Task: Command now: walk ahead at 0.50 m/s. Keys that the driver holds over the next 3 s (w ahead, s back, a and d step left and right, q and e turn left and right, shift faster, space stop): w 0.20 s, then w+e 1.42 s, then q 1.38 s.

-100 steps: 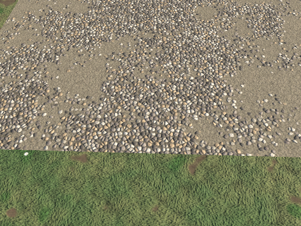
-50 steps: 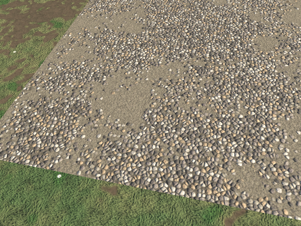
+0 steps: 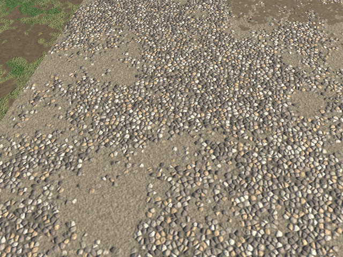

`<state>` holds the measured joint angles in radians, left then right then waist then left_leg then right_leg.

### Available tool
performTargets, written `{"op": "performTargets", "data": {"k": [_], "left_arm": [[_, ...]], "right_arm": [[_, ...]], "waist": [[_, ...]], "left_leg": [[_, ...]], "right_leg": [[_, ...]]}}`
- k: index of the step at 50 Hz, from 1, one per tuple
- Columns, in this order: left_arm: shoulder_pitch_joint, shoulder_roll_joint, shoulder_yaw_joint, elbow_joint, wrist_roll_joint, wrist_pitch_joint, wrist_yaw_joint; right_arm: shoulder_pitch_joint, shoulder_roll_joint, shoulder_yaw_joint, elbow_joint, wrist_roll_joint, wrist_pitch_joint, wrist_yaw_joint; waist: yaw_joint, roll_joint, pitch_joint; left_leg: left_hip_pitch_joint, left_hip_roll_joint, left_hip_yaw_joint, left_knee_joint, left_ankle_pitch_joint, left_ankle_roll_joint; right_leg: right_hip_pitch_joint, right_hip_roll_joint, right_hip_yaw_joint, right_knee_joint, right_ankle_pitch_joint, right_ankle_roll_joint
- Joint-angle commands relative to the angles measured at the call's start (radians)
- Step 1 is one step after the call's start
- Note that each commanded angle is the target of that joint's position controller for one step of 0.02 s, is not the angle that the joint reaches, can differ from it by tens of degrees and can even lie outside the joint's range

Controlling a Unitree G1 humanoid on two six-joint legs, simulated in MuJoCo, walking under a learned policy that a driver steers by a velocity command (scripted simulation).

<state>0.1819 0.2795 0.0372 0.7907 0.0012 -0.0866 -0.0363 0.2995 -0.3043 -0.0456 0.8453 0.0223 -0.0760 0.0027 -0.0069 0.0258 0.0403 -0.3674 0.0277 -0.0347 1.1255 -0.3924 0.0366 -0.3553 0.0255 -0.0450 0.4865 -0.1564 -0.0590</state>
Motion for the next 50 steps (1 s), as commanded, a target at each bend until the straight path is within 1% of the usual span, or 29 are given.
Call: {"op": "performTargets", "data": {"k": [1, 3, 5, 10, 12, 15, 18, 19, 20, 21, 22, 23, 24, 25, 26, 27, 28, 30, 33, 37, 40, 42, 44, 45, 46, 47, 48, 49, 50], "left_arm": [[0.044, 0.111, 0.029, -0.037, 0.012, -0.017, 0.002], [0.056, 0.123, 0.033, -0.021, 0.002, -0.026, 0.005], [0.077, 0.143, 0.039, -0.003, 0.0, -0.026, 0.013], [0.136, 0.159, 0.042, 0.033, -0.009, -0.01, 0.031], [0.192, 0.165, 0.044, 0.059, -0.017, -0.002, 0.033], [0.233, 0.172, 0.049, 0.083, -0.022, 0.018, 0.039], [0.218, 0.189, 0.06, 0.086, -0.026, 0.031, 0.051], [0.198, 0.195, 0.063, 0.081, -0.026, 0.034, 0.052], [0.187, 0.176, 0.055, 0.075, -0.02, 0.036, 0.052], [0.178, 0.121, 0.034, 0.047, -0.002, 0.034, 0.051], [0.316, 0.002, 0.002, 0.029, -0.012, 0.018, 0.047], [0.285, 0.087, 0.02, 0.039, -0.033, 0.007, 0.047], [0.2, 0.156, 0.043, 0.012, -0.052, 0.004, 0.047], [0.151, 0.151, 0.045, 0.0, -0.049, 0.006, 0.051], [0.127, 0.139, 0.049, -0.005, -0.036, 0.012, 0.053], [0.146, 0.121, 0.054, -0.003, -0.033, 0.024, 0.051], [0.161, 0.1, 0.053, -0.002, -0.036, 0.038, 0.049], [0.145, 0.067, 0.05, -0.021, -0.034, 0.061, 0.047], [0.085, 0.059, 0.049, -0.057, -0.025, 0.07, 0.041], [-0.037, 0.04, 0.037, -0.097, -0.024, 0.057, 0.013], [-0.126, 0.041, 0.033, -0.14, -0.023, 0.058, -0.003], [-0.155, 0.055, 0.037, -0.166, -0.023, 0.061, -0.012], [-0.127, 0.083, 0.051, -0.178, -0.02, 0.066, -0.017], [-0.059, 0.109, 0.067, -0.168, -0.02, 0.07, -0.016], [0.084, 0.148, 0.094, -0.132, -0.024, 0.073, -0.01], [0.266, 0.224, 0.132, -0.08, -0.028, 0.082, 0.008], [0.247, 0.354, 0.152, -0.08, -0.041, 0.077, 0.019], [0.263, 0.288, 0.126, -0.128, -0.027, 0.054, 0.01], [0.23, 0.219, 0.104, -0.119, -0.017, 0.035, 0.003]], "right_arm": [[-0.003, -0.092, -0.027, -0.071, -0.007, -0.011, -0.003], [-0.006, -0.066, -0.022, -0.07, -0.011, 0.006, -0.005], [-0.07, -0.059, -0.02, -0.092, -0.019, 0.013, -0.008], [-0.225, -0.025, -0.007, -0.129, -0.016, -0.002, 0.005], [-0.303, -0.023, -0.004, -0.154, -0.014, -0.01, 0.013], [-0.372, -0.034, -0.006, -0.183, -0.008, -0.024, 0.029], [-0.331, -0.072, -0.019, -0.176, -0.009, -0.038, 0.037], [-0.266, -0.092, -0.029, -0.159, -0.01, -0.041, 0.034], [-0.131, -0.132, -0.051, -0.118, -0.012, -0.043, 0.025], [0.041, -0.192, -0.071, -0.089, -0.03, -0.042, 0.014], [0.108, -0.265, -0.09, -0.069, -0.034, -0.028, 0.013], [0.105, -0.17, -0.065, -0.076, -0.026, -0.026, 0.013], [0.04, -0.118, -0.048, -0.08, -0.022, -0.026, 0.01], [-0.024, -0.094, -0.041, -0.083, -0.024, -0.027, 0.009], [-0.073, -0.064, -0.034, -0.077, -0.027, -0.029, 0.011], [-0.103, -0.049, -0.03, -0.074, -0.035, -0.035, 0.011], [-0.125, -0.044, -0.031, -0.069, -0.036, -0.039, 0.012], [-0.138, -0.061, -0.04, -0.054, -0.032, -0.049, 0.011], [-0.125, -0.095, -0.053, -0.032, -0.035, -0.049, 0.001], [-0.102, -0.129, -0.062, -0.017, -0.029, -0.034, -0.011], [-0.052, -0.154, -0.071, 0.003, -0.016, -0.016, -0.013], [-0.035, -0.17, -0.078, 0.013, -0.003, -0.001, -0.013], [-0.049, -0.196, -0.086, 0.01, 0.008, 0.014, -0.015], [-0.061, -0.208, -0.09, 0.006, 0.014, 0.021, -0.016], [-0.081, -0.203, -0.087, 0.0, 0.02, 0.029, -0.017], [-0.066, -0.167, -0.073, -0.009, 0.001, 0.027, -0.019], [0.019, -0.015, -0.025, -0.068, -0.048, 0.006, -0.009], [-0.053, -0.064, -0.023, -0.08, -0.016, -0.035, 0.003], [-0.165, -0.13, -0.04, -0.11, 0.027, -0.058, 0.011]], "waist": [[0.011, -0.112, -0.087], [-0.001, -0.099, -0.068], [0.009, -0.078, -0.035], [0.06, -0.079, 0.005], [0.088, -0.07, 0.027], [0.095, -0.077, 0.042], [0.047, -0.105, 0.014], [0.004, -0.114, -0.022], [-0.061, -0.101, -0.113], [-0.131, -0.036, -0.268], [-0.078, 0.225, -0.41], [-0.106, 0.206, -0.404], [-0.103, 0.144, -0.247], [-0.076, 0.091, -0.163], [-0.051, 0.067, -0.097], [-0.018, 0.094, -0.075], [-0.001, 0.098, -0.059], [0.015, 0.074, -0.025], [0.011, 0.043, 0.002], [-0.032, 0.017, 0.025], [-0.062, 0.008, 0.051], [-0.06, 0.015, 0.058], [-0.022, 0.041, 0.021], [0.023, 0.053, -0.028], [0.108, 0.038, -0.101], [0.183, -0.03, -0.195], [0.064, -0.328, -0.245], [0.114, -0.214, -0.406], [0.136, -0.138, -0.267]], "left_leg": [[-0.234, 0.107, -0.049, -0.001, 0.111, -0.005], [-0.235, 0.114, -0.036, -0.054, 0.141, -0.024], [-0.293, 0.12, -0.031, -0.145, 0.219, -0.046], [-0.277, 0.087, 0.009, -0.445, 0.463, -0.055], [-0.264, 0.066, 0.018, -0.522, 0.486, -0.055], [-0.278, 0.042, 0.004, -0.602, 0.446, -0.045], [-0.175, 0.02, -0.004, -0.652, 0.366, -0.018], [-0.066, 0.0, 0.016, -0.673, 0.344, -0.002], [0.142, -0.007, 0.031, -0.687, 0.36, 0.027], [0.443, 0.135, -0.102, -0.63, 0.36, 0.086], [0.803, 0.384, -0.523, -0.692, 0.177, 0.226], [0.763, 0.393, -0.653, -0.794, 0.029, 0.222], [0.638, 0.359, -0.503, -0.822, 0.014, 0.177], [0.507, 0.323, -0.384, -0.848, 0.09, 0.156], [0.394, 0.288, -0.293, -0.884, 0.17, 0.146], [0.317, 0.263, -0.218, -0.915, 0.224, 0.135], [0.268, 0.248, -0.165, -0.945, 0.251, 0.136], [0.216, 0.252, -0.084, -0.988, 0.313, 0.151], [0.23, 0.249, 0.016, -1.016, 0.373, 0.159], [0.265, 0.226, 0.148, -1.017, 0.423, 0.136], [0.353, 0.252, 0.188, -0.996, 0.44, 0.123], [0.424, 0.273, 0.206, -0.953, 0.504, 0.107], [0.466, 0.278, 0.236, -0.84, 0.775, 0.085], [0.466, 0.27, 0.253, -0.722, 0.93, 0.072], [0.415, 0.236, 0.285, -0.528, 0.992, 0.046], [0.21, 0.196, 0.292, -0.244, 0.798, -0.001], [-0.262, 0.006, 0.246, 0.125, -0.099, -0.072], [-0.386, -0.051, -0.02, 0.263, -0.229, -0.062], [-0.478, -0.002, -0.044, 0.262, -0.13, -0.033]], "right_leg": [[0.261, -0.261, 0.341, -0.289, 0.092, -0.164], [0.224, -0.254, 0.277, -0.326, 0.166, -0.18], [0.227, -0.25, 0.235, -0.355, 0.212, -0.187], [0.251, -0.2, 0.122, -0.376, 0.208, -0.142], [0.275, -0.208, 0.137, -0.362, 0.195, -0.143], [0.36, -0.247, 0.181, -0.304, 0.223, -0.144], [0.401, -0.275, 0.228, -0.226, 0.292, -0.118], [0.388, -0.259, 0.221, -0.158, 0.395, -0.105], [0.337, -0.204, 0.188, -0.01, 0.462, -0.077], [0.161, -0.14, 0.149, 0.259, 0.281, -0.04], [-0.24, 0.021, 0.073, 0.615, -0.272, 0.032], [-0.342, -0.008, 0.186, 0.758, -0.432, 0.032], [-0.399, -0.055, 0.187, 0.793, -0.357, 0.025], [-0.378, -0.1, 0.159, 0.771, -0.275, 0.027], [-0.347, -0.127, 0.155, 0.727, -0.219, 0.03], [-0.288, -0.154, 0.162, 0.696, -0.177, 0.032], [-0.251, -0.163, 0.156, 0.68, -0.159, 0.035], [-0.259, -0.177, 0.148, 0.645, -0.126, 0.046], [-0.313, -0.183, 0.147, 0.52, -0.001, 0.061], [-0.281, -0.164, 0.079, 0.296, 0.168, 0.052], [-0.295, -0.15, 0.039, 0.202, 0.157, 0.033], [-0.302, -0.134, 0.018, 0.167, 0.093, 0.01], [-0.222, -0.084, -0.03, 0.155, -0.006, -0.027], [-0.122, -0.043, -0.06, 0.151, -0.047, -0.051], [0.07, 0.01, -0.084, 0.092, -0.006, -0.084], [0.375, -0.006, 0.01, 0.068, 0.018, -0.129], [0.695, -0.269, 0.553, -0.011, -0.113, -0.305], [0.762, -0.368, 0.888, -0.192, -0.3, -0.378], [0.686, -0.351, 0.768, -0.229, -0.238, -0.317]]}}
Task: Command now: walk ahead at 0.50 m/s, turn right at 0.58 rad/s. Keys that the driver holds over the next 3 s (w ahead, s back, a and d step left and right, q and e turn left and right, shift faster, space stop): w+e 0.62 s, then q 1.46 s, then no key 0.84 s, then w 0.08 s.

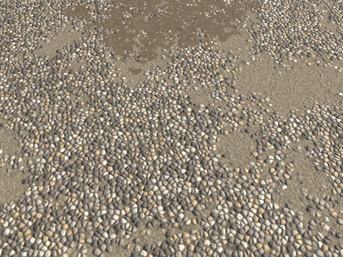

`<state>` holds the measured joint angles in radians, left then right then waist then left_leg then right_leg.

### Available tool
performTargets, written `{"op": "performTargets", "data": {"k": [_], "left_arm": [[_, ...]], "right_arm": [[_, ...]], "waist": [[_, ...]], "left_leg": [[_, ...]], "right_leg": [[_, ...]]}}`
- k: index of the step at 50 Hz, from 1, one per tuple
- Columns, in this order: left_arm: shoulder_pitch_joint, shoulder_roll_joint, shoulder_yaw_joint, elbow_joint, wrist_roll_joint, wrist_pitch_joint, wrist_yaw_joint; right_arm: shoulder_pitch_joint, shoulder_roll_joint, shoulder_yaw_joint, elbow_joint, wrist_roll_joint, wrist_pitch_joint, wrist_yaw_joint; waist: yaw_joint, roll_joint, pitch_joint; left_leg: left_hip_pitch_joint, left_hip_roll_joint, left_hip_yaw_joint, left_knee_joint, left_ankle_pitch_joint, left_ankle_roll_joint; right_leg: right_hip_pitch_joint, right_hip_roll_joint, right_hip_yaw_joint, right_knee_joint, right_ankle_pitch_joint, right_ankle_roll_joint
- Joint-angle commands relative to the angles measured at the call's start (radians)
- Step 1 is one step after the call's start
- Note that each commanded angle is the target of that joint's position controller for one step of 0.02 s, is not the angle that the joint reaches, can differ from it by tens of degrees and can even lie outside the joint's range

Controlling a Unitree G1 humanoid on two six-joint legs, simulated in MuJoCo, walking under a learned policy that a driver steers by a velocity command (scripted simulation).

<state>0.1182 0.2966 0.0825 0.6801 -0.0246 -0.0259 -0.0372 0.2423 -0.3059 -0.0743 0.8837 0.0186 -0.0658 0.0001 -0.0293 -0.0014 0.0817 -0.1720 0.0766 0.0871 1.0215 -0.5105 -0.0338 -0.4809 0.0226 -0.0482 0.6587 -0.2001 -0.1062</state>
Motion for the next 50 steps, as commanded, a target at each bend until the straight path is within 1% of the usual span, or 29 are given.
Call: {"op": "performTargets", "data": {"k": [1, 2, 3, 7, 12, 16, 19, 20, 21, 22, 23, 24, 25, 26, 27, 28, 30, 33, 35, 38, 40, 42, 43, 44, 45, 46, 47, 49, 50], "left_arm": [[0.244, 0.177, 0.05, -0.01, 0.008, -0.037, 0.004], [0.169, 0.14, 0.039, -0.021, 0.008, -0.038, 0.007], [0.122, 0.114, 0.028, -0.039, 0.019, -0.04, 0.013], [0.137, 0.146, 0.034, -0.04, 0.014, -0.046, 0.035], [0.206, 0.161, 0.041, -0.016, 0.006, -0.036, 0.055], [0.26, 0.152, 0.042, 0.012, -0.001, -0.027, 0.057], [0.253, 0.149, 0.043, 0.014, 0.002, -0.015, 0.064], [0.239, 0.138, 0.04, 0.01, 0.002, -0.01, 0.064], [0.231, 0.101, 0.026, 0.0, 0.006, -0.01, 0.061], [0.24, 0.046, 0.003, -0.021, 0.025, -0.012, 0.058], [0.378, 0.002, -0.009, -0.047, -0.012, -0.021, 0.058], [0.363, 0.111, 0.007, -0.02, -0.021, -0.02, 0.062], [0.257, 0.16, 0.021, -0.032, -0.014, -0.015, 0.061], [0.207, 0.153, 0.022, -0.04, -0.005, -0.011, 0.063], [0.172, 0.141, 0.025, -0.051, 0.006, -0.011, 0.059], [0.179, 0.12, 0.024, -0.056, 0.001, -0.007, 0.052], [0.179, 0.08, 0.017, -0.063, -0.009, 0.003, 0.045], [0.116, 0.04, 0.002, -0.096, 0.011, 0.004, 0.048], [0.101, 0.011, -0.013, -0.098, 0.025, -0.007, 0.043], [0.005, 0.01, -0.019, -0.105, 0.025, -0.028, 0.023], [-0.029, 0.034, -0.012, -0.117, 0.025, -0.034, 0.017], [0.033, 0.07, 0.004, -0.094, 0.033, -0.04, 0.019], [0.093, 0.11, 0.019, -0.072, 0.045, -0.042, 0.028], [0.175, 0.186, 0.037, -0.066, 0.064, -0.04, 0.043], [0.179, 0.218, 0.036, -0.081, 0.081, -0.021, 0.054], [0.187, 0.171, 0.027, -0.089, 0.063, -0.003, 0.05], [0.15, 0.139, 0.017, -0.085, 0.046, 0.004, 0.048], [0.041, 0.092, 0.001, -0.074, 0.031, 0.005, 0.049], [-0.007, 0.095, 0.003, -0.068, 0.039, 0.005, 0.051]], "right_arm": [[-0.12, -0.116, -0.006, -0.152, 0.026, -0.082, 0.011], [-0.111, -0.118, -0.01, -0.135, -0.002, -0.083, 0.003], [-0.088, -0.129, -0.018, -0.126, -0.014, -0.074, 0.002], [-0.112, -0.086, -0.012, -0.138, -0.035, -0.036, 0.001], [-0.285, -0.044, 0.009, -0.191, -0.024, -0.039, 0.013], [-0.342, -0.073, 0.003, -0.222, -0.011, -0.052, 0.027], [-0.296, -0.107, -0.011, -0.216, -0.009, -0.067, 0.032], [-0.229, -0.118, -0.02, -0.198, -0.01, -0.072, 0.029], [-0.123, -0.149, -0.036, -0.176, -0.021, -0.078, 0.023], [0.033, -0.204, -0.05, -0.162, -0.034, -0.078, 0.014], [0.105, -0.263, -0.065, -0.125, -0.038, -0.062, 0.021], [0.073, -0.164, -0.042, -0.144, -0.014, -0.057, 0.026], [0.03, -0.107, -0.027, -0.155, -0.012, -0.05, 0.021], [-0.02, -0.094, -0.02, -0.161, -0.023, -0.044, 0.02], [-0.046, -0.074, -0.014, -0.153, -0.029, -0.04, 0.017], [-0.055, -0.067, -0.01, -0.146, -0.035, -0.043, 0.013], [-0.053, -0.066, -0.012, -0.13, -0.026, -0.05, 0.01], [-0.031, -0.103, -0.021, -0.1, -0.025, -0.055, 0.012], [-0.049, -0.113, -0.019, -0.087, -0.018, -0.044, 0.013], [-0.004, -0.14, -0.02, -0.062, 0.003, -0.022, 0.012], [0.028, -0.161, -0.023, -0.043, 0.011, -0.008, 0.01], [0.005, -0.162, -0.022, -0.04, 0.022, 0.0, 0.005], [0.016, -0.135, -0.013, -0.038, 0.018, -0.003, 0.005], [0.022, -0.085, 0.006, -0.062, -0.01, -0.01, 0.005], [0.164, -0.001, 0.038, -0.055, -0.021, -0.008, 0.01], [0.172, -0.082, 0.02, -0.039, 0.005, 0.006, 0.008], [0.1, -0.135, -0.001, -0.058, 0.022, 0.022, 0.004], [0.062, -0.115, -0.008, -0.062, 0.008, 0.065, -0.02], [0.078, -0.104, -0.01, -0.062, 0.003, 0.089, -0.03]], "waist": [[0.12, -0.062, -0.225], [0.075, -0.02, -0.167], [0.038, -0.038, -0.148], [0.018, -0.023, -0.108], [0.083, -0.067, -0.058], [0.102, -0.082, -0.054], [0.07, -0.123, -0.067], [0.033, -0.134, -0.09], [-0.019, -0.119, -0.168], [-0.076, -0.004, -0.318], [-0.004, 0.356, -0.413], [-0.026, 0.235, -0.334], [-0.049, 0.146, -0.216], [-0.032, 0.077, -0.148], [-0.018, 0.069, -0.098], [0.004, 0.099, -0.089], [0.012, 0.118, -0.077], [0.014, 0.07, -0.048], [0.028, 0.07, -0.07], [-0.013, 0.082, -0.092], [-0.014, 0.094, -0.105], [0.043, 0.097, -0.137], [0.071, 0.08, -0.175], [0.095, -0.003, -0.281], [0.053, -0.231, -0.425], [0.09, -0.213, -0.511], [0.092, -0.16, -0.406], [0.042, -0.118, -0.253], [0.01, -0.143, -0.214]], "left_leg": [[-0.652, -0.007, -0.165, 0.287, 0.076, 0.057], [-0.582, 0.027, -0.169, 0.195, 0.135, 0.053], [-0.502, 0.05, -0.179, 0.134, 0.177, 0.048], [-0.439, 0.029, -0.148, -0.052, 0.291, -0.01], [-0.372, -0.04, -0.138, -0.407, 0.588, -0.034], [-0.338, -0.061, -0.168, -0.513, 0.591, -0.014], [-0.275, -0.07, -0.169, -0.546, 0.464, 0.02], [-0.185, -0.078, -0.149, -0.579, 0.454, 0.041], [-0.008, -0.043, -0.165, -0.589, 0.456, 0.076], [0.258, 0.131, -0.336, -0.565, 0.395, 0.136], [0.541, 0.332, -0.815, -0.677, 0.142, 0.289], [0.496, 0.332, -0.858, -0.724, -0.058, 0.262], [0.377, 0.292, -0.694, -0.737, -0.022, 0.221], [0.255, 0.253, -0.566, -0.752, 0.115, 0.202], [0.166, 0.221, -0.479, -0.772, 0.223, 0.202], [0.11, 0.197, -0.406, -0.793, 0.291, 0.193], [0.074, 0.177, -0.304, -0.836, 0.359, 0.204], [0.048, 0.184, -0.218, -0.849, 0.659, 0.246], [0.03, 0.144, -0.123, -0.821, 0.87, 0.24], [0.04, 0.105, -0.086, -0.785, 0.92, 0.211], [0.093, 0.123, -0.124, -0.729, 0.902, 0.195], [0.095, 0.115, -0.151, -0.632, 0.857, 0.156], [0.052, 0.074, -0.142, -0.544, 0.833, 0.122], [-0.068, 0.009, -0.107, -0.369, 0.582, 0.068], [-0.335, -0.085, -0.084, -0.049, -0.105, -0.001], [-0.364, -0.074, -0.169, 0.104, -0.25, -0.013], [-0.431, -0.049, -0.163, 0.17, -0.208, -0.017], [-0.442, -0.006, -0.142, 0.141, -0.093, -0.043], [-0.369, 0.002, -0.133, 0.123, -0.039, -0.058]], "right_leg": [[0.682, -0.308, 0.648, -0.391, -0.112, -0.234], [0.543, -0.266, 0.543, -0.39, 0.004, -0.203], [0.446, -0.237, 0.475, -0.406, 0.1, -0.19], [0.302, -0.188, 0.362, -0.452, 0.265, -0.191], [0.238, -0.119, 0.297, -0.445, 0.133, -0.121], [0.307, -0.153, 0.377, -0.373, 0.078, -0.101], [0.37, -0.177, 0.452, -0.281, 0.123, -0.083], [0.365, -0.158, 0.454, -0.229, 0.162, -0.067], [0.328, -0.102, 0.417, -0.095, 0.203, -0.035], [0.193, -0.034, 0.33, 0.189, 0.043, 0.006], [-0.173, 0.088, 0.223, 0.498, -0.407, 0.07], [-0.287, 0.002, 0.255, 0.622, -0.376, 0.081], [-0.311, -0.031, 0.229, 0.643, -0.283, 0.085], [-0.274, -0.066, 0.199, 0.623, -0.213, 0.09], [-0.254, -0.094, 0.198, 0.578, -0.166, 0.09], [-0.205, -0.12, 0.195, 0.549, -0.137, 0.088], [-0.192, -0.138, 0.166, 0.504, -0.118, 0.093], [-0.201, -0.126, 0.157, 0.358, -0.071, 0.113], [-0.115, -0.111, 0.114, 0.194, 0.02, 0.118], [0.001, -0.061, 0.05, -0.006, 0.186, 0.12], [0.035, -0.038, 0.063, -0.091, 0.186, 0.107], [0.167, -0.023, 0.065, -0.212, 0.258, 0.075], [0.306, -0.032, 0.064, -0.26, 0.379, 0.047], [0.521, -0.185, 0.18, -0.185, 0.786, -0.007], [0.793, -0.472, 0.43, -0.123, 1.071, -0.189], [0.747, -0.481, 0.468, -0.155, 0.911, -0.227], [0.662, -0.417, 0.388, -0.199, 0.753, -0.195], [0.456, -0.347, 0.28, -0.287, 0.462, -0.139], [0.333, -0.326, 0.233, -0.336, 0.361, -0.129]]}}
Over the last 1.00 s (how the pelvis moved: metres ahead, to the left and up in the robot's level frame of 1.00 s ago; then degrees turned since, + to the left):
0.51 -0.05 -0.02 -23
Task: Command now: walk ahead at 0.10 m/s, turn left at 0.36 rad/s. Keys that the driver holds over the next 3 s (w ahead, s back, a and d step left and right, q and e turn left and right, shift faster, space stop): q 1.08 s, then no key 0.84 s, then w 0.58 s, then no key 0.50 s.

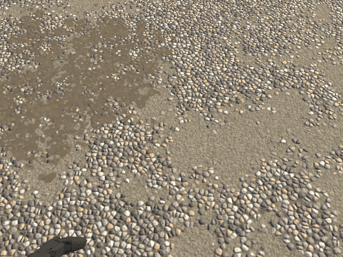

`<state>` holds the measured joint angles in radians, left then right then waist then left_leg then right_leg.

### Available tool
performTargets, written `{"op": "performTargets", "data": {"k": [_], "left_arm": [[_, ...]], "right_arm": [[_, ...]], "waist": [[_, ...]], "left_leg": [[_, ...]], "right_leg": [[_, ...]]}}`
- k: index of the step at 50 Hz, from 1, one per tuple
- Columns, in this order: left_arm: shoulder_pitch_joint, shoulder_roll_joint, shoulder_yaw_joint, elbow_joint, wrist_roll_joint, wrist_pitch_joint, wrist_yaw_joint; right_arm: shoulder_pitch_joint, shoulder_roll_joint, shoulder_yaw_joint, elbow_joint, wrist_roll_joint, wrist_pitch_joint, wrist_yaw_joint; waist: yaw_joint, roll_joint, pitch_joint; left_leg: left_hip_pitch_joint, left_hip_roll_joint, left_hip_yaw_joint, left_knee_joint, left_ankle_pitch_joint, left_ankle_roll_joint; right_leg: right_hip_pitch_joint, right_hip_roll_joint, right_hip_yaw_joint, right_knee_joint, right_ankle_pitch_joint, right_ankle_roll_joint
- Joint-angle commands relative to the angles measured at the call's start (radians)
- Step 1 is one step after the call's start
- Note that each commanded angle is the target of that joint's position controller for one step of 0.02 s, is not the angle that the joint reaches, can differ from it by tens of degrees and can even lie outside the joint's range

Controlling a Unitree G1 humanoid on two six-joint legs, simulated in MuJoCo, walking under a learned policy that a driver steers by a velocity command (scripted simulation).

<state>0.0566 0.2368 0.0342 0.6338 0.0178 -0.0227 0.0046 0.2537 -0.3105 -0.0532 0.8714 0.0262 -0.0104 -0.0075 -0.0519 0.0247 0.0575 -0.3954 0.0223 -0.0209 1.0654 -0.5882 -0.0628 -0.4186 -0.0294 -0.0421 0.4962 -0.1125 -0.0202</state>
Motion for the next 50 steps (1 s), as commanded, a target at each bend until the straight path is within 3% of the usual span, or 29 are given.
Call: {"op": "performTargets", "data": {"k": [1, 4, 7, 10, 12, 13, 14, 15, 16, 17, 18, 19, 21, 26, 32, 34, 36, 37, 38, 39, 40, 41, 42, 43, 46, 50], "left_arm": [[0.023, 0.159, 0.056, -0.015, 0.007, 0.0, 0.01], [-0.023, 0.159, 0.061, 0.001, 0.011, -0.007, 0.019], [-0.025, 0.178, 0.069, 0.025, 0.002, -0.002, 0.03], [-0.02, 0.203, 0.076, 0.049, -0.016, 0.01, 0.031], [-0.024, 0.199, 0.077, 0.066, -0.036, 0.021, 0.032], [0.019, 0.167, 0.072, 0.091, -0.039, 0.029, 0.031], [0.064, 0.11, 0.059, 0.086, -0.007, 0.035, 0.025], [-0.025, 0.132, 0.065, 0.039, 0.002, 0.034, 0.034], [-0.07, 0.164, 0.075, 0.034, -0.007, 0.035, 0.041], [-0.051, 0.173, 0.082, 0.045, -0.017, 0.038, 0.046], [-0.02, 0.174, 0.088, 0.072, -0.011, 0.042, 0.055], [-0.007, 0.181, 0.093, 0.082, -0.004, 0.043, 0.06], [0.012, 0.167, 0.092, 0.09, -0.01, 0.033, 0.054], [-0.025, 0.128, 0.074, 0.084, -0.02, 0.018, 0.043], [-0.007, 0.154, 0.074, 0.091, -0.031, 0.0, 0.018], [0.019, 0.161, 0.075, 0.097, -0.033, -0.01, 0.008], [0.088, 0.169, 0.081, 0.12, -0.031, -0.019, 0.0], [0.115, 0.214, 0.093, 0.126, -0.02, -0.017, 0.003], [0.09, 0.281, 0.102, 0.111, -0.005, -0.006, 0.014], [0.082, 0.282, 0.101, 0.108, 0.025, -0.003, 0.008], [0.04, 0.23, 0.085, 0.085, 0.018, -0.006, 0.009], [-0.002, 0.188, 0.074, 0.078, 0.005, -0.005, 0.014], [-0.021, 0.17, 0.067, 0.07, -0.007, -0.003, 0.019], [-0.022, 0.167, 0.063, 0.073, -0.017, 0.0, 0.024], [0.037, 0.186, 0.065, 0.086, -0.007, 0.015, 0.04], [0.053, 0.236, 0.08, 0.085, -0.009, 0.029, 0.036]], "right_arm": [[0.08, -0.082, -0.031, -0.054, -0.007, 0.051, -0.029], [0.064, -0.06, -0.032, -0.083, -0.015, 0.07, -0.03], [-0.001, -0.062, -0.029, -0.123, -0.019, 0.073, -0.011], [-0.011, -0.085, -0.038, -0.145, -0.018, 0.076, 0.01], [0.038, -0.09, -0.048, -0.13, -0.023, 0.075, 0.019], [0.061, -0.118, -0.059, -0.125, -0.031, 0.074, 0.015], [0.06, -0.232, -0.084, -0.15, -0.032, 0.07, -0.006], [0.031, -0.286, -0.085, -0.188, -0.059, 0.053, -0.002], [0.02, -0.255, -0.08, -0.191, -0.074, 0.029, 0.006], [-0.025, -0.231, -0.075, -0.194, -0.058, 0.012, 0.005], [-0.074, -0.193, -0.066, -0.204, -0.034, 0.009, -0.001], [-0.1, -0.168, -0.056, -0.211, -0.021, 0.01, -0.009], [-0.086, -0.144, -0.046, -0.218, -0.024, 0.014, -0.021], [-0.047, -0.172, -0.06, -0.225, -0.016, 0.026, -0.038], [-0.082, -0.187, -0.069, -0.25, -0.016, 0.043, -0.024], [-0.103, -0.184, -0.068, -0.259, -0.009, 0.049, -0.022], [-0.139, -0.173, -0.064, -0.272, 0.005, 0.057, -0.028], [-0.12, -0.14, -0.055, -0.277, 0.001, 0.057, -0.031], [-0.045, -0.076, -0.039, -0.274, -0.015, 0.055, -0.025], [-0.054, -0.148, -0.063, -0.292, -0.008, 0.045, -0.024], [-0.036, -0.219, -0.086, -0.268, -0.013, 0.043, -0.025], [-0.031, -0.223, -0.095, -0.25, -0.009, 0.049, -0.023], [-0.018, -0.194, -0.091, -0.232, -0.009, 0.062, -0.026], [-0.022, -0.17, -0.085, -0.236, -0.009, 0.069, -0.024], [-0.095, -0.118, -0.064, -0.28, 0.004, 0.067, -0.014], [-0.131, -0.092, -0.046, -0.318, -0.006, 0.064, 0.001]], "waist": [[0.015, -0.179, -0.165], [0.004, -0.178, -0.149], [0.024, -0.169, -0.16], [0.02, -0.161, -0.162], [-0.01, -0.131, -0.156], [-0.008, -0.05, -0.123], [0.035, 0.26, -0.084], [0.005, 0.304, -0.065], [-0.014, 0.197, -0.087], [0.02, 0.153, -0.078], [0.043, 0.105, -0.086], [0.053, 0.119, -0.092], [0.06, 0.11, -0.137], [0.029, 0.109, -0.151], [0.023, 0.142, -0.138], [0.035, 0.145, -0.147], [0.082, 0.129, -0.155], [0.074, 0.066, -0.175], [0.008, -0.192, -0.186], [0.023, -0.304, -0.142], [0.019, -0.197, -0.121], [0.006, -0.161, -0.104], [0.006, -0.149, -0.091], [0.017, -0.155, -0.074], [0.065, -0.183, -0.073], [0.095, -0.191, -0.112]], "left_leg": [[-0.09, 0.047, 0.0, 0.065, 0.079, -0.037], [-0.022, 0.056, 0.02, -0.046, 0.167, -0.023], [0.026, 0.065, 0.034, -0.177, 0.239, 0.007], [0.081, 0.054, 0.063, -0.292, 0.253, 0.045], [0.184, 0.013, 0.098, -0.46, 0.348, 0.091], [0.233, 0.018, 0.037, -0.573, 0.423, 0.131], [0.305, 0.252, -0.303, -0.708, 0.707, 0.232], [0.24, 0.374, -0.51, -0.769, 0.75, 0.401], [0.215, 0.336, -0.466, -0.792, 0.635, 0.398], [0.219, 0.28, -0.392, -0.784, 0.567, 0.338], [0.23, 0.241, -0.343, -0.769, 0.53, 0.285], [0.223, 0.224, -0.315, -0.759, 0.575, 0.268], [0.248, 0.193, -0.285, -0.741, 0.671, 0.267], [0.325, 0.172, -0.317, -0.713, 0.647, 0.274], [0.25, 0.159, -0.429, -0.691, 0.651, 0.292], [0.262, 0.147, -0.47, -0.663, 0.705, 0.28], [0.222, 0.096, -0.463, -0.612, 0.663, 0.227], [0.131, 0.046, -0.42, -0.539, 0.505, 0.176], [-0.015, -0.096, -0.247, -0.319, 0.123, 0.113], [-0.171, -0.151, -0.148, -0.128, -0.085, 0.063], [-0.179, -0.086, -0.159, 0.028, -0.029, 0.034], [-0.187, -0.076, -0.147, 0.082, 0.039, 0.018], [-0.197, -0.069, -0.136, 0.12, 0.088, -0.003], [-0.222, -0.061, -0.126, 0.147, 0.13, -0.021], [-0.24, -0.033, -0.052, 0.043, 0.186, -0.047], [-0.147, 0.017, -0.001, -0.153, 0.183, -0.047]], "right_leg": [[0.184, -0.258, 0.185, -0.21, 0.212, -0.216], [0.11, -0.258, 0.1, -0.243, 0.119, -0.219], [0.131, -0.284, 0.069, -0.242, 0.092, -0.216], [0.167, -0.308, 0.055, -0.202, 0.065, -0.19], [0.141, -0.273, 0.003, -0.111, -0.021, -0.124], [0.082, -0.219, -0.051, 0.01, -0.131, -0.054], [-0.123, -0.078, -0.167, 0.315, -0.382, 0.063], [-0.267, 0.044, -0.025, 0.525, -0.574, 0.092], [-0.274, 0.028, 0.069, 0.622, -0.521, 0.073], [-0.28, 0.011, 0.096, 0.634, -0.42, 0.056], [-0.28, -0.001, 0.107, 0.624, -0.349, 0.056], [-0.261, 0.0, 0.108, 0.623, -0.302, 0.064], [-0.218, 0.021, 0.11, 0.631, -0.244, 0.078], [-0.184, 0.04, 0.128, 0.377, -0.205, 0.107], [-0.015, 0.071, 0.135, 0.176, -0.248, 0.1], [0.039, 0.077, 0.135, 0.08, -0.23, 0.086], [0.18, 0.064, 0.117, -0.14, -0.049, 0.059], [0.304, -0.044, 0.186, -0.175, 0.04, 0.02], [0.4, -0.255, 0.38, -0.169, 0.27, -0.075], [0.342, -0.377, 0.546, -0.192, 0.35, -0.237], [0.317, -0.365, 0.482, -0.189, 0.315, -0.254], [0.304, -0.297, 0.382, -0.176, 0.269, -0.21], [0.305, -0.244, 0.305, -0.17, 0.222, -0.178], [0.311, -0.232, 0.268, -0.17, 0.233, -0.178], [0.367, -0.214, 0.183, -0.184, 0.267, -0.196], [0.407, -0.254, 0.13, -0.177, 0.305, -0.209]]}}
Over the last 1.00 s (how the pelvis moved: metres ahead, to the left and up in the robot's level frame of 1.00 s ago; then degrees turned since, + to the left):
0.47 -0.07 0.01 -18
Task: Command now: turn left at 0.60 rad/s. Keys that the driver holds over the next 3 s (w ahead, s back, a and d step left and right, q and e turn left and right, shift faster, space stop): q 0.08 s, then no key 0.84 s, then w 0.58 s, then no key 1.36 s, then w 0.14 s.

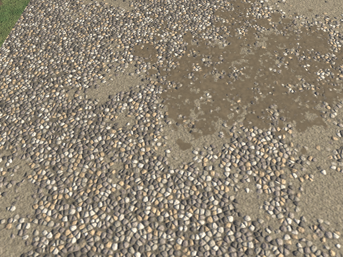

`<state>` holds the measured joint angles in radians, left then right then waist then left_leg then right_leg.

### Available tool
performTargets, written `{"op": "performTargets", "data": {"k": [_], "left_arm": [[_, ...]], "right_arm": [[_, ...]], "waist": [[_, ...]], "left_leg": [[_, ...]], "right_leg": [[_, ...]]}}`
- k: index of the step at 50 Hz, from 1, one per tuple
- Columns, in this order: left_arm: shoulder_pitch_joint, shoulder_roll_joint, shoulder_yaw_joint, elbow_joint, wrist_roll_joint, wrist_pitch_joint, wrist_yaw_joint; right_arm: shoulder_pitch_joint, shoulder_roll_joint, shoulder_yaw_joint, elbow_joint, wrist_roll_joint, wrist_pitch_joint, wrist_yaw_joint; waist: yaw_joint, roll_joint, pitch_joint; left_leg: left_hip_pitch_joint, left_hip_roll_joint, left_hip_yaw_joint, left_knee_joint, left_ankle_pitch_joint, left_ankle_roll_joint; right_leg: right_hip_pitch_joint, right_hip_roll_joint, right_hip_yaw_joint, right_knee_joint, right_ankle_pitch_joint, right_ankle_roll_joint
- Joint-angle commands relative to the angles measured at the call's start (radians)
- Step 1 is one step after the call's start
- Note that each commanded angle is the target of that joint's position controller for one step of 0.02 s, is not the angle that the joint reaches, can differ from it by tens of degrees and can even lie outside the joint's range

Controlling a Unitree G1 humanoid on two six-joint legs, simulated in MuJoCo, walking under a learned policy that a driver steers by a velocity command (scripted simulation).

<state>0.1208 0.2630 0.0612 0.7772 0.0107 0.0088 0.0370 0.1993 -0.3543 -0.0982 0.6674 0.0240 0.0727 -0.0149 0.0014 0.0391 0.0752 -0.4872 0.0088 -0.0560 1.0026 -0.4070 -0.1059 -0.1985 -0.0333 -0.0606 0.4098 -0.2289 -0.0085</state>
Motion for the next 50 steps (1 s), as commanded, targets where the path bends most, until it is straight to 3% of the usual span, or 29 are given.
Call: {"op": "performTargets", "data": {"k": [1, 4, 6, 7, 8, 9, 10, 11, 12, 13, 15, 18, 20, 23, 26, 27, 28, 29, 30, 31, 32, 35, 46, 48, 50], "left_arm": [[-0.021, 0.222, 0.057, -0.062, -0.004, 0.0, -0.002], [-0.024, 0.241, 0.064, -0.059, -0.018, 0.001, -0.018], [-0.034, 0.244, 0.062, -0.05, -0.038, -0.002, -0.024], [-0.029, 0.226, 0.056, -0.04, -0.048, -0.003, -0.026], [0.035, 0.178, 0.041, -0.014, -0.035, -0.008, -0.033], [0.035, 0.083, 0.004, -0.052, 0.029, -0.014, -0.041], [-0.033, 0.136, 0.021, -0.068, 0.008, -0.011, -0.03], [-0.054, 0.183, 0.036, -0.062, -0.018, -0.002, -0.021], [-0.046, 0.182, 0.039, -0.054, -0.026, 0.002, -0.018], [-0.03, 0.18, 0.042, -0.031, -0.021, 0.008, -0.01], [0.002, 0.175, 0.042, -0.014, -0.013, 0.014, -0.008], [0.019, 0.14, 0.03, -0.002, -0.018, 0.015, -0.01], [-0.005, 0.124, 0.019, -0.006, -0.013, 0.016, -0.01], [-0.009, 0.135, 0.017, -0.005, -0.015, 0.014, -0.011], [0.041, 0.12, 0.011, 0.021, -0.011, 0.004, -0.016], [0.056, 0.123, 0.007, 0.029, 0.002, -0.002, -0.019], [0.067, 0.162, 0.011, 0.029, 0.011, -0.007, -0.017], [0.056, 0.222, 0.023, 0.033, 0.001, -0.008, -0.015], [0.029, 0.186, 0.019, 0.043, -0.01, -0.011, -0.022], [0.011, 0.146, 0.008, 0.039, -0.006, -0.017, -0.027], [0.006, 0.135, 0.004, 0.047, 0.002, -0.022, -0.026], [0.028, 0.131, -0.003, 0.073, -0.001, -0.037, -0.024], [0.032, 0.126, -0.016, 0.146, -0.005, -0.027, -0.01], [0.053, 0.128, -0.013, 0.165, -0.014, -0.022, -0.007], [0.044, 0.125, -0.012, 0.158, -0.022, -0.025, -0.004]], "right_arm": [[-0.074, -0.047, 0.001, -0.119, -0.005, -0.019, 0.012], [-0.052, -0.065, -0.005, -0.125, -0.003, -0.01, 0.023], [-0.012, -0.06, -0.009, -0.116, -0.006, -0.006, 0.029], [0.033, -0.065, -0.014, -0.099, -0.009, -0.007, 0.027], [0.067, -0.107, -0.028, -0.091, -0.01, -0.009, 0.017], [0.085, -0.217, -0.045, -0.114, -0.021, -0.014, -0.003], [0.077, -0.184, -0.027, -0.129, -0.052, -0.038, 0.009], [0.057, -0.151, -0.017, -0.118, -0.055, -0.059, 0.018], [0.012, -0.125, -0.01, -0.103, -0.046, -0.071, 0.018], [-0.028, -0.106, -0.003, -0.1, -0.036, -0.073, 0.014], [-0.066, -0.073, 0.016, -0.095, -0.032, -0.077, 0.005], [-0.08, -0.044, 0.026, -0.079, -0.038, -0.082, 0.0], [-0.079, -0.053, 0.024, -0.062, -0.038, -0.08, -0.001], [-0.077, -0.064, 0.022, -0.032, -0.039, -0.074, 0.006], [-0.109, -0.033, 0.037, -0.005, -0.027, -0.074, 0.011], [-0.089, -0.019, 0.043, 0.013, -0.025, -0.078, 0.012], [-0.057, -0.005, 0.049, 0.027, -0.04, -0.085, 0.014], [-0.018, -0.017, 0.043, 0.032, -0.051, -0.091, 0.021], [-0.041, -0.009, 0.045, 0.037, -0.052, -0.089, 0.018], [-0.083, -0.027, 0.041, 0.04, -0.048, -0.084, 0.014], [-0.097, -0.022, 0.04, 0.041, -0.042, -0.079, 0.007], [-0.079, -0.013, 0.039, 0.063, -0.04, -0.064, 0.0], [-0.047, -0.012, 0.034, 0.175, -0.033, -0.068, -0.01], [-0.025, -0.021, 0.029, 0.2, -0.024, -0.065, -0.015], [-0.018, -0.027, 0.026, 0.204, -0.015, -0.07, -0.017]], "waist": [[0.04, -0.209, -0.132], [0.031, -0.218, -0.129], [-0.001, -0.204, -0.128], [-0.026, -0.181, -0.135], [-0.026, -0.069, -0.162], [0.003, 0.264, -0.209], [-0.054, 0.204, -0.241], [-0.058, 0.121, -0.205], [-0.033, 0.108, -0.165], [-0.018, 0.086, -0.147], [0.008, 0.1, -0.141], [0.01, 0.097, -0.149], [-0.007, 0.095, -0.135], [-0.021, 0.1, -0.112], [0.017, 0.074, -0.101], [0.029, 0.042, -0.103], [0.011, -0.012, -0.124], [-0.041, -0.118, -0.124], [-0.031, -0.161, -0.123], [-0.009, -0.135, -0.099], [-0.007, -0.124, -0.101], [-0.002, -0.095, -0.093], [0.006, -0.034, -0.073], [0.006, -0.034, -0.081], [-0.001, -0.034, 0.006]], "left_leg": [[-0.007, 0.034, 0.053, -0.137, 0.007, 0.004], [0.085, 0.023, 0.1, -0.263, 0.03, 0.034], [0.184, 0.003, 0.114, -0.432, 0.116, 0.077], [0.284, -0.018, 0.12, -0.558, 0.22, 0.11], [0.44, 0.022, 0.034, -0.634, 0.423, 0.147], [0.621, 0.31, -0.321, -0.611, 0.875, 0.261], [0.496, 0.417, -0.405, -0.619, 0.904, 0.451], [0.446, 0.359, -0.321, -0.642, 0.798, 0.443], [0.42, 0.289, -0.246, -0.65, 0.682, 0.384], [0.411, 0.249, -0.207, -0.656, 0.602, 0.339], [0.357, 0.214, -0.154, -0.666, 0.66, 0.325], [0.372, 0.192, -0.124, -0.676, 0.595, 0.322], [0.364, 0.191, -0.135, -0.681, 0.514, 0.323], [0.331, 0.2, -0.174, -0.686, 0.413, 0.338], [0.283, 0.173, -0.179, -0.665, 0.329, 0.303], [0.252, 0.149, -0.167, -0.659, 0.293, 0.263], [0.223, 0.108, -0.14, -0.631, 0.245, 0.215], [0.22, 0.043, -0.079, -0.615, 0.192, 0.18], [0.291, 0.007, -0.032, -0.61, 0.18, 0.151], [0.317, 0.007, -0.029, -0.587, 0.195, 0.143], [0.328, 0.013, -0.03, -0.578, 0.229, 0.15], [0.321, 0.021, -0.04, -0.586, 0.292, 0.162], [0.33, 0.02, -0.029, -0.596, 0.349, 0.143], [0.317, -0.009, -0.005, -0.583, 0.069, 0.157], [0.218, -0.004, -0.032, -0.589, -0.244, 0.188]], "right_leg": [[0.163, -0.254, 0.128, -0.091, 0.431, -0.218], [0.137, -0.271, 0.097, -0.066, 0.428, -0.203], [0.11, -0.267, 0.085, -0.007, 0.402, -0.169], [0.066, -0.244, 0.058, 0.056, 0.349, -0.129], [-0.039, -0.191, -0.009, 0.181, 0.212, -0.052], [-0.306, -0.07, -0.088, 0.481, -0.334, 0.057], [-0.363, -0.01, 0.04, 0.666, -0.479, 0.081], [-0.363, -0.031, 0.08, 0.743, -0.434, 0.078], [-0.369, -0.042, 0.094, 0.737, -0.363, 0.07], [-0.369, -0.05, 0.1, 0.714, -0.302, 0.07], [-0.297, -0.036, 0.095, 0.707, -0.192, 0.085], [-0.242, -0.037, 0.095, 0.549, -0.135, 0.098], [-0.193, -0.038, 0.091, 0.421, -0.143, 0.097], [-0.128, -0.029, 0.08, 0.295, -0.167, 0.089], [-0.01, -0.016, 0.064, 0.066, -0.017, 0.064], [0.068, -0.027, 0.082, -0.035, 0.133, 0.048], [0.141, -0.088, 0.15, -0.033, 0.296, 0.025], [0.125, -0.118, 0.153, 0.022, 0.323, -0.013], [0.026, -0.1, 0.153, 0.008, 0.143, -0.039], [-0.015, -0.081, 0.145, -0.013, 0.078, -0.027], [-0.026, -0.073, 0.137, -0.019, 0.075, -0.01], [-0.003, -0.055, 0.117, -0.007, 0.114, 0.013], [0.017, -0.032, 0.104, -0.011, 0.118, 0.005], [0.0, -0.003, 0.08, 0.003, -0.131, -0.014], [-0.09, -0.005, 0.105, 0.009, -0.402, -0.05]]}}
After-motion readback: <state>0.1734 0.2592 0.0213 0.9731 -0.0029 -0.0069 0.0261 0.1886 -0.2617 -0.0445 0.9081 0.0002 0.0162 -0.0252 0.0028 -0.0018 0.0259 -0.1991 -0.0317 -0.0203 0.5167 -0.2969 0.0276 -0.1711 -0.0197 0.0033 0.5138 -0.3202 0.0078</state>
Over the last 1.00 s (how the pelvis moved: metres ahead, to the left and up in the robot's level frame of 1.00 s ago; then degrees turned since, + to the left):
0.05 0.01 0.01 35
